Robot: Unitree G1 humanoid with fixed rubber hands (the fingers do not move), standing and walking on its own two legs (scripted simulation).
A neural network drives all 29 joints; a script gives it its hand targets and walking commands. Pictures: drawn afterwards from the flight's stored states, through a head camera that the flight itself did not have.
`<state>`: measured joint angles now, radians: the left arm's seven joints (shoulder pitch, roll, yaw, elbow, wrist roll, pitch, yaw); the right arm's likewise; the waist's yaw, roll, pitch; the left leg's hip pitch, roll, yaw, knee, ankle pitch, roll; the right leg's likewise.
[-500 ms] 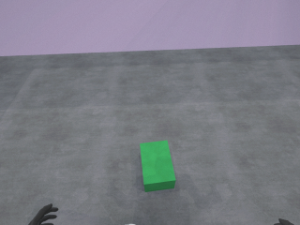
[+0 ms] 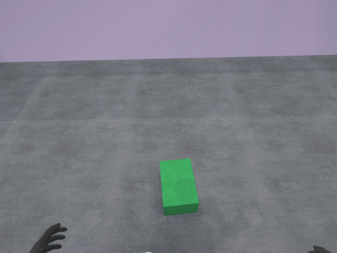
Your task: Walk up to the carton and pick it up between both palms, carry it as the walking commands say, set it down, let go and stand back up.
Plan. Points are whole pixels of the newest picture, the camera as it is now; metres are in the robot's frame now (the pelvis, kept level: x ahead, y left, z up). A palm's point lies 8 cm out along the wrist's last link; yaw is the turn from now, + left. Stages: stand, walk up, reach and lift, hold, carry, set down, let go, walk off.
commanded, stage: walk up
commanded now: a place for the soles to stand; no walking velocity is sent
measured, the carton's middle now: (177, 186) +0.58 -0.02 -0.67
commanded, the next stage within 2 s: none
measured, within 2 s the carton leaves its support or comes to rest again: neither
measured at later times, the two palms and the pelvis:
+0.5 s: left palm out of the picture +0.12 +0.31 -0.06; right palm out of the picture +0.09 -0.34 -0.06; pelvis -0.01 -0.01 +0.00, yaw +1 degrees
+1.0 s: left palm out of the picture +0.12 +0.31 -0.06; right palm out of the picture +0.09 -0.35 -0.06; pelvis -0.01 -0.01 +0.00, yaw +2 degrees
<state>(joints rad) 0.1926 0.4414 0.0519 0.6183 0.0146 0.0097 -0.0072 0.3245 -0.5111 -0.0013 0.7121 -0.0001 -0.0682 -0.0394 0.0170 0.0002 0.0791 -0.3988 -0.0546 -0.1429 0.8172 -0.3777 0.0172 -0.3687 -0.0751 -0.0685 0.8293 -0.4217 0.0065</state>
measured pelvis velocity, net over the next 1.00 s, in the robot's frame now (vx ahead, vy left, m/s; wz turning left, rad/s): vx -0.01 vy -0.01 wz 0.03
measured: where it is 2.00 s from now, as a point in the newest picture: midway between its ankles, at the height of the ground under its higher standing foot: outside the picture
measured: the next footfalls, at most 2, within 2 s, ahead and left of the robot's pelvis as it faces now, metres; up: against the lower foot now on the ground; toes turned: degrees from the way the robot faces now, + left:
right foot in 1.96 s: +0.13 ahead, -0.14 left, +0.00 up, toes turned +0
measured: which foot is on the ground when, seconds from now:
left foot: down 0.00-1.00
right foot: down 0.00-1.00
